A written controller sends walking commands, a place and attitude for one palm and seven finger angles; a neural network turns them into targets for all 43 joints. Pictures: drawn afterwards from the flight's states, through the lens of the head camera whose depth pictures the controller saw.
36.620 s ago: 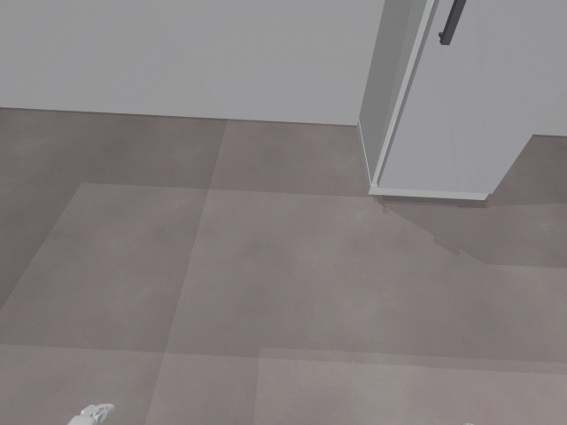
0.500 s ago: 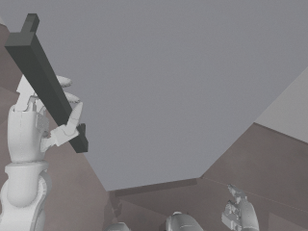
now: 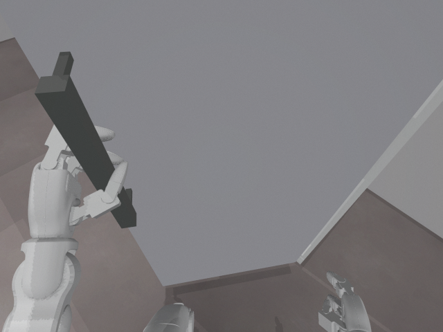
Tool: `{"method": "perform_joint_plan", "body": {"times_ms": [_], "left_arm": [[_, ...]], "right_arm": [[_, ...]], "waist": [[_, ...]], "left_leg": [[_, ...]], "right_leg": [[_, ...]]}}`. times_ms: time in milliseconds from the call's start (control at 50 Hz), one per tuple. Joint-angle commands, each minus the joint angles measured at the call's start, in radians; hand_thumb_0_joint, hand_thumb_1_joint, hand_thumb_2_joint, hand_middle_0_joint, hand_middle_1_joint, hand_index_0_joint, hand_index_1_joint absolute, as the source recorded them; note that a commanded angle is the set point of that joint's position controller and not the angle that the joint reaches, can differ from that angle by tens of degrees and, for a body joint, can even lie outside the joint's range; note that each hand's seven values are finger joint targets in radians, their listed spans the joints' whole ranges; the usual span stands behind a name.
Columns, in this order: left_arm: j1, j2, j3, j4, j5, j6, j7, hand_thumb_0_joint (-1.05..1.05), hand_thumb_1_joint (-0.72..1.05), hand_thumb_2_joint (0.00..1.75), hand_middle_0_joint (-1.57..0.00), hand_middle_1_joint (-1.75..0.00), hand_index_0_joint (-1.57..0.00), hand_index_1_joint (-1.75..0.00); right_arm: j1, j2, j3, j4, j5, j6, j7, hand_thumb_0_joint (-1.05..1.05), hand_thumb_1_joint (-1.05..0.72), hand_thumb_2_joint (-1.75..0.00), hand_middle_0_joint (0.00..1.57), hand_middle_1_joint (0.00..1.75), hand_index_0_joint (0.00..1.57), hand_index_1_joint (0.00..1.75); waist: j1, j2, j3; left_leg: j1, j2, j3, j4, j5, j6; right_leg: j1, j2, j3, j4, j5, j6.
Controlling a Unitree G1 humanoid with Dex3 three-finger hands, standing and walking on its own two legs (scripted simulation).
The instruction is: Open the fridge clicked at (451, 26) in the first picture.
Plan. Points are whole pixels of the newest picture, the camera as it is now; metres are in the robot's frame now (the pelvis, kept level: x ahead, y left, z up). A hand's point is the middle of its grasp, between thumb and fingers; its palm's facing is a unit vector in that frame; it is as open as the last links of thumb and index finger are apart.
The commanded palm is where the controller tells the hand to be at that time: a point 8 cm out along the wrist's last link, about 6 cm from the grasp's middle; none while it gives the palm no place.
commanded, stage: walk backward, drawing the door open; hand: left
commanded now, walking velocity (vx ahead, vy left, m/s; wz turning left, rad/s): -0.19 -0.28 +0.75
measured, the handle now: (104, 160) +0.31 +0.18 +0.17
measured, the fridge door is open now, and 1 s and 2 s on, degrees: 56 79 75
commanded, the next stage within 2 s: stop walking and hold the door back in 0.46 s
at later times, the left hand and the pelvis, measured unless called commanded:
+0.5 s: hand (154, 313) +0.13 +0.08 +0.17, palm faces +0.51 -0.82 -0.26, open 7.5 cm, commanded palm +0.08 +0.11 +0.17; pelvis -0.08 -0.18 -0.02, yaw +17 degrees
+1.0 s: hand out of the picture +0.09 +0.05 +0.18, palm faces +0.58 -0.78 -0.23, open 7.0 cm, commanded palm +0.07 +0.11 +0.15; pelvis -0.16 -0.26 +0.00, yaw +31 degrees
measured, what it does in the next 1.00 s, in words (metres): steps to the right, turning left: left foot, then right foot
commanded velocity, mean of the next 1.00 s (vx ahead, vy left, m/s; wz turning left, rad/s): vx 0.01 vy -0.05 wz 0.37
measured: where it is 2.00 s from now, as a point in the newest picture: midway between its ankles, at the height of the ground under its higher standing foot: outside the picture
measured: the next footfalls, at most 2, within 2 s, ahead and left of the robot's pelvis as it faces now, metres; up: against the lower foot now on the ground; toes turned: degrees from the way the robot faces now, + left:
left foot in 0.12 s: -0.01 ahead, +0.08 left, +0.00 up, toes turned +11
right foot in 0.48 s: +0.03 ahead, -0.29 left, +0.00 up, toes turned +16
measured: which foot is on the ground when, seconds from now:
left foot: up 0.00-0.10, down 0.12-0.48, up 0.50-0.88, down 0.90-1.00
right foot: down 0.00-0.12, up 0.14-0.46, down 0.48-1.00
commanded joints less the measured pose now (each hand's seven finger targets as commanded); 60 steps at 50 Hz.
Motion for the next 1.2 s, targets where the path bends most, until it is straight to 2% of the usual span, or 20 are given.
{"method": "perform_joint_plan", "body": {"times_ms": [0,60,100,120,140,260,380,420,460,520,600,820,900,960,1040,1060,1080,1100,1120,1180], "left_arm": [[-0.159,0.148,0.123,-0.324,0.003,-0.115,0.013,0.00,0.90,0.90,-0.45,-1.40,-0.45,-1.40],[-0.157,0.100,0.047,-0.311,-0.006,-0.113,0.011,0.00,0.90,0.90,-0.45,-1.40,-0.45,-1.40],[-0.225,0.107,0.024,-0.351,0.002,-0.142,0.004,0.00,0.90,0.90,-0.45,-1.40,-0.45,-1.40],[-0.226,0.135,0.046,-0.328,0.048,-0.167,-0.009,0.00,0.90,0.90,-0.45,-1.40,-0.45,-1.40],[-0.258,0.152,0.068,-0.351,0.056,-0.174,-0.011,0.00,0.90,0.90,-0.45,-1.40,-0.45,-1.40],[-0.271,0.072,0.006,-0.292,0.023,-0.121,-0.014,0.00,0.90,0.90,-0.45,-1.40,-0.45,-1.40],[-0.260,0.100,0.040,-0.224,0.010,-0.099,0.023,0.00,0.90,0.90,-0.45,-1.40,-0.45,-1.40],[-0.264,0.143,0.081,-0.248,0.014,-0.102,0.027,0.00,0.90,0.90,-0.45,-1.40,-0.45,-1.40],[-0.219,0.261,0.182,-0.281,0.027,-0.096,0.037,0.00,0.90,0.90,-0.45,-1.40,-0.45,-1.40],[-0.233,0.235,0.199,-0.315,0.014,-0.104,0.021,0.00,0.90,0.90,-0.45,-1.40,-0.45,-1.40],[-0.276,0.166,0.178,0.003,-0.002,-0.082,0.053,0.00,0.90,0.90,-0.45,-1.40,-0.45,-1.40],[-0.840,0.197,0.036,0.428,0.009,-0.105,0.066,0.00,0.90,0.90,-0.45,-1.40,-0.45,-1.40],[-1.100,0.177,-0.001,0.585,0.000,-0.107,0.057,0.00,0.90,0.90,-0.45,-1.40,-0.45,-1.40],[-1.249,0.280,0.049,0.739,0.017,-0.105,0.034,0.00,0.90,0.90,-0.45,-1.40,-0.45,-1.40],[-1.267,0.260,0.047,0.989,0.006,-0.075,0.014,0.00,0.90,0.90,-0.45,-1.40,-0.45,-1.40],[-1.282,0.288,0.058,1.038,0.012,-0.070,0.009,0.00,0.90,0.90,-0.45,-1.40,-0.45,-1.40],[-1.312,0.323,0.068,1.066,0.009,-0.070,0.001,0.00,0.90,0.90,-0.45,-1.40,-0.45,-1.40],[-1.330,0.367,0.123,1.079,0.007,-0.069,0.001,0.00,0.90,0.90,-0.45,-1.40,-0.45,-1.40],[-1.356,0.394,0.160,1.094,0.005,-0.080,-0.013,0.00,0.90,0.90,-0.45,-1.40,-0.45,-1.40],[-1.410,0.441,0.196,1.144,0.018,-0.092,-0.016,0.00,0.90,0.90,-0.45,-1.40,-0.45,-1.40]], "right_arm": [[-0.073,-0.046,-0.003,-0.209,-0.022,-0.068,-0.026,0.00,-0.90,-0.90,0.20,0.30,0.20,0.30],[0.010,-0.076,-0.018,-0.204,-0.014,-0.079,-0.030,0.00,-0.90,-0.90,0.20,0.30,0.20,0.30],[0.007,-0.140,-0.045,-0.212,-0.016,-0.094,-0.020,0.00,-0.90,-0.90,0.20,0.30,0.20,0.30],[0.015,-0.129,-0.033,-0.182,-0.026,-0.096,0.004,0.00,-0.90,-0.90,0.20,0.30,0.20,0.30],[-0.025,-0.146,-0.045,-0.186,-0.014,-0.098,0.024,0.00,-0.90,-0.90,0.20,0.30,0.20,0.30],[-0.048,-0.129,-0.051,-0.155,0.021,-0.121,0.038,0.00,-0.90,-0.90,0.20,0.30,0.20,0.30],[-0.095,-0.125,-0.030,-0.193,0.041,-0.094,0.037,0.00,-0.90,-0.90,0.20,0.30,0.20,0.30],[-0.095,-0.094,-0.023,-0.186,0.037,-0.089,0.038,0.00,-0.90,-0.90,0.20,0.30,0.20,0.30],[-0.133,-0.054,-0.026,-0.185,0.041,-0.085,0.030,0.00,-0.90,-0.90,0.20,0.30,0.20,0.30],[-0.131,-0.073,-0.034,-0.177,0.024,-0.051,0.023,0.00,-0.90,-0.90,0.20,0.30,0.20,0.30],[-0.096,-0.079,-0.008,-0.165,0.016,-0.028,-0.007,0.00,-0.90,-0.90,0.20,0.30,0.20,0.30],[-0.001,-0.154,0.000,-0.142,0.028,0.022,0.000,0.00,-0.90,-0.90,0.20,0.30,0.20,0.30],[-0.030,-0.192,-0.003,-0.134,0.035,0.024,0.001,0.00,-0.90,-0.90,0.20,0.30,0.20,0.30],[-0.010,-0.192,-0.012,-0.106,0.064,0.025,0.005,0.00,-0.90,-0.90,0.20,0.30,0.20,0.30],[-0.001,-0.191,-0.003,-0.081,0.065,0.041,-0.016,0.00,-0.90,-0.90,0.20,0.30,0.20,0.30],[0.012,-0.182,-0.004,-0.076,0.067,0.041,-0.018,0.00,-0.90,-0.90,0.20,0.30,0.20,0.30],[0.000,-0.165,-0.011,-0.084,0.065,0.050,-0.018,0.00,-0.90,-0.90,0.20,0.30,0.20,0.30],[-0.017,-0.188,-0.026,-0.080,0.055,0.043,-0.022,0.00,-0.90,-0.90,0.20,0.30,0.20,0.30],[0.007,-0.196,-0.031,-0.045,0.030,0.038,-0.024,0.00,-0.90,-0.90,0.20,0.30,0.20,0.30],[0.023,-0.169,-0.016,-0.010,0.042,0.005,-0.026,0.00,-0.90,-0.90,0.20,0.30,0.20,0.30]], "waist": [[0.051,-0.103,-0.291],[-0.013,0.027,-0.364],[-0.002,0.394,-0.374],[-0.002,0.299,-0.355],[0.005,0.182,-0.314],[0.010,0.302,-0.257],[0.023,0.332,-0.215],[0.039,0.139,-0.248],[0.064,-0.272,-0.245],[0.030,-0.156,-0.265],[0.020,-0.086,-0.287],[0.033,-0.086,-0.334],[0.014,0.415,-0.233],[0.024,0.187,-0.226],[0.071,0.099,-0.253],[0.068,-0.037,-0.248],[0.062,-0.276,-0.217],[0.072,-0.218,-0.190],[0.050,-0.070,-0.206],[0.028,-0.193,-0.235]], "left_leg": [[0.095,0.024,0.057,-0.318,-0.013,0.019],[0.390,0.018,0.046,-0.688,0.286,0.034],[0.823,0.504,-0.618,-0.790,1.283,0.190],[0.837,0.560,-0.689,-0.741,1.378,0.276],[0.783,0.538,-0.607,-0.738,1.244,0.284],[0.352,0.265,-0.215,-0.777,0.676,0.129],[0.111,0.248,-0.295,-0.821,0.075,0.156],[0.110,0.117,-0.231,-0.624,0.034,0.090],[0.026,-0.051,-0.086,0.055,-0.139,0.013],[-0.056,0.023,-0.104,0.342,-0.041,-0.005],[-0.022,0.032,-0.063,0.081,0.048,-0.003],[0.312,-0.028,0.005,-0.701,0.072,0.091],[0.359,0.352,-0.452,-0.920,-0.022,0.298],[0.358,0.351,-0.417,-0.826,0.094,0.303],[0.101,0.158,-0.143,-0.563,-0.014,0.155],[0.006,0.071,-0.067,-0.412,-0.048,0.120],[-0.122,-0.006,-0.037,-0.151,-0.085,0.071],[-0.121,0.004,-0.134,0.027,-0.045,0.055],[-0.049,0.027,-0.140,0.056,0.017,0.036],[-0.078,0.035,-0.137,0.060,0.092,0.042]], "right_leg": [[0.191,-0.249,0.101,-0.048,0.749,-0.112],[0.068,-0.177,0.029,0.212,0.712,-0.034],[-0.507,0.048,0.047,0.613,-0.309,0.128],[-0.562,0.036,0.180,0.688,-0.357,0.119],[-0.595,0.026,0.195,0.668,-0.283,0.102],[-0.186,0.025,0.147,0.437,0.029,0.122],[0.070,0.094,0.061,0.163,-0.088,0.136],[0.156,0.047,0.081,-0.127,0.006,0.124],[-0.033,-0.312,0.420,-0.297,0.064,-0.053],[-0.015,-0.317,0.294,-0.206,0.156,-0.091],[0.114,-0.293,0.193,-0.148,0.454,-0.061],[0.089,-0.291,0.291,-0.255,-0.136,-0.006],[-0.261,0.041,-0.002,0.413,-0.210,0.093],[-0.322,-0.004,0.132,0.445,-0.167,0.087],[0.159,0.038,0.078,0.026,-0.122,0.077],[0.213,-0.042,0.240,-0.097,-0.250,0.041],[0.186,-0.271,0.627,-0.289,-0.475,-0.053],[0.085,-0.386,0.787,-0.376,-0.511,-0.104],[0.015,-0.356,0.677,-0.319,-0.404,-0.111],[0.011,-0.282,0.550,-0.291,-0.499,-0.067]]}}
